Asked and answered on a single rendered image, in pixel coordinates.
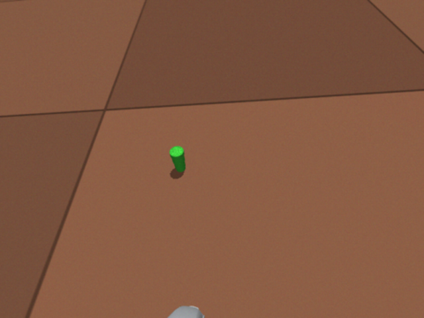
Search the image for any cup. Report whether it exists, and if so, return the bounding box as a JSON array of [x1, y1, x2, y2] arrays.
[[170, 146, 186, 172]]

